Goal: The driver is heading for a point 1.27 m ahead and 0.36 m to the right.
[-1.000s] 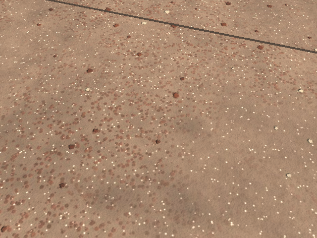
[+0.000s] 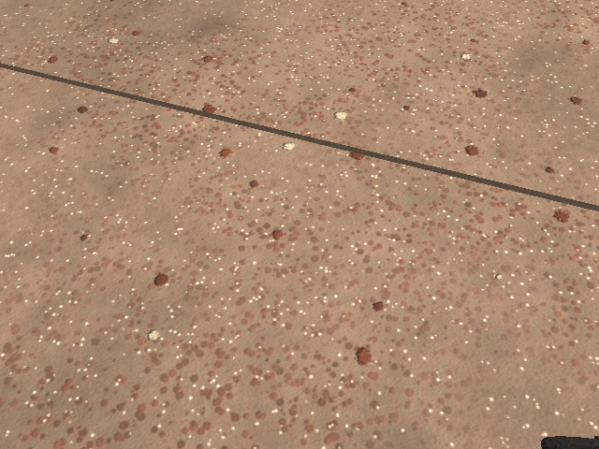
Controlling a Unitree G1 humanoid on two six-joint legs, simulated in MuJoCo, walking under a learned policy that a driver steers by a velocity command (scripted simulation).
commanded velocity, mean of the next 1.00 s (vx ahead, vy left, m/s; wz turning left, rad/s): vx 0.50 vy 0.00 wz -0.54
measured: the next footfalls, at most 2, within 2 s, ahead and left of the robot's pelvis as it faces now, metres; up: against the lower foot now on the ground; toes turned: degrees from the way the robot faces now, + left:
left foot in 0.20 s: +0.30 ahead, +0.14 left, +0.00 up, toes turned -12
right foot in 0.72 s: +0.49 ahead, -0.20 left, +0.00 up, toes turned -28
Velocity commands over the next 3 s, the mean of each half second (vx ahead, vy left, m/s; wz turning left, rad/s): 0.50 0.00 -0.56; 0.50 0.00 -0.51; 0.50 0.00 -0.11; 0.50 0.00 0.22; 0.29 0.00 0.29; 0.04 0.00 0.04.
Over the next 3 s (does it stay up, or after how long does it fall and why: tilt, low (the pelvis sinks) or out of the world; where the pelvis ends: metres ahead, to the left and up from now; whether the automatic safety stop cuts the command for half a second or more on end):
stays up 1.26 -0.52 -0.01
